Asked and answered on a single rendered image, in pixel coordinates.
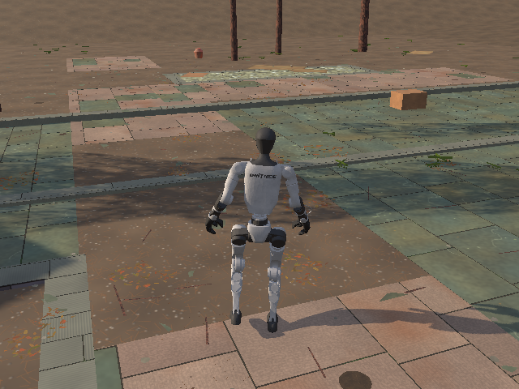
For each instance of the robot right forearm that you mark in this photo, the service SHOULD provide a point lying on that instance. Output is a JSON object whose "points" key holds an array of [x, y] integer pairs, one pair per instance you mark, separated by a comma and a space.
{"points": [[301, 212]]}

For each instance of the robot left foot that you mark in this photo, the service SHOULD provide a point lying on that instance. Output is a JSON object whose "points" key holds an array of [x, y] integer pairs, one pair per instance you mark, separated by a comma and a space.
{"points": [[235, 318]]}

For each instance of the robot right hand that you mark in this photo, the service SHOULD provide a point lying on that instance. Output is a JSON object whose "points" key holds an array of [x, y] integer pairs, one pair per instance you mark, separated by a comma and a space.
{"points": [[306, 226]]}

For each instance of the humanoid robot head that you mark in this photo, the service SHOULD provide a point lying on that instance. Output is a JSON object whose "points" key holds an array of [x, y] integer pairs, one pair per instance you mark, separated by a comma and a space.
{"points": [[265, 139]]}

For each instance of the robot left forearm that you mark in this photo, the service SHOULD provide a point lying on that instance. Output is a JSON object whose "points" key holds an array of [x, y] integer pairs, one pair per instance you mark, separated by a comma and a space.
{"points": [[217, 208]]}

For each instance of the right robot upper arm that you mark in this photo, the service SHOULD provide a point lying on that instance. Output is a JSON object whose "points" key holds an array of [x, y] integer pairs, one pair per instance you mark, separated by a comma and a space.
{"points": [[292, 185]]}

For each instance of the robot left hand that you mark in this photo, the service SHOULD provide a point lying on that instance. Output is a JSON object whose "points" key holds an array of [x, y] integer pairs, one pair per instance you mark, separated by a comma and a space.
{"points": [[210, 222]]}

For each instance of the left robot upper arm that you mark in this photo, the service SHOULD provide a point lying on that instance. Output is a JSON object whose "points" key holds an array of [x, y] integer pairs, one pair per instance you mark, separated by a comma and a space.
{"points": [[231, 181]]}

